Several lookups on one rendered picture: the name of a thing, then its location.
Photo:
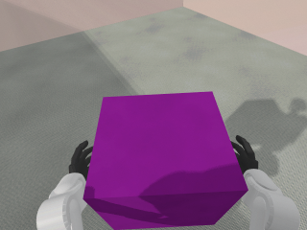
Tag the carton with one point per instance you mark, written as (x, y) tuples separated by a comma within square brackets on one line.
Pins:
[(162, 160)]

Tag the left robot hand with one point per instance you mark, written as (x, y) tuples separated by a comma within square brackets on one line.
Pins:
[(79, 162)]

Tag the left robot forearm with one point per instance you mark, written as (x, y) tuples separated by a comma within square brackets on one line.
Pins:
[(63, 209)]

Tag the right robot hand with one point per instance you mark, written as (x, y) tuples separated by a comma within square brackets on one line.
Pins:
[(246, 156)]

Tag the right robot forearm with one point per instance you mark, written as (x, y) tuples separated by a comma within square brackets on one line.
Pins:
[(270, 209)]

